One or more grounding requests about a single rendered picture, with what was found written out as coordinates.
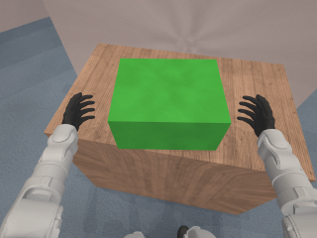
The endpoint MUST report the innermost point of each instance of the right robot upper arm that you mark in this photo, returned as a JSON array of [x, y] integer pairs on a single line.
[[303, 225]]

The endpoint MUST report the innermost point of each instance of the robot right forearm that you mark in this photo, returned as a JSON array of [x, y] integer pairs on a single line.
[[295, 193]]

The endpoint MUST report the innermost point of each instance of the left robot upper arm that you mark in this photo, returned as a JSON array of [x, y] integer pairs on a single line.
[[35, 219]]

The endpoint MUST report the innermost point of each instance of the carton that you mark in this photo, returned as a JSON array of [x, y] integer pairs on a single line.
[[168, 104]]

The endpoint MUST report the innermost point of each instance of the robot left forearm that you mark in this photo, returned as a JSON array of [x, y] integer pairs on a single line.
[[48, 178]]

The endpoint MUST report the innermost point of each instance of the robot right shin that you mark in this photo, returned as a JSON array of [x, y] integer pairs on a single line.
[[193, 227]]

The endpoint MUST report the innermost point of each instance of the left robot hand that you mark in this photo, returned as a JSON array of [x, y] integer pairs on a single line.
[[73, 112]]

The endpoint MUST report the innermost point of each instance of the pedestal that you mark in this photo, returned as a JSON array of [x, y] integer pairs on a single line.
[[230, 179]]

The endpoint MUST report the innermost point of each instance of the right robot hand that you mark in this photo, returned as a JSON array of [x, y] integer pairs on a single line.
[[262, 115]]

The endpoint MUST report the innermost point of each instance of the robot right foot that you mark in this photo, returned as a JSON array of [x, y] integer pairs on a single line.
[[181, 231]]

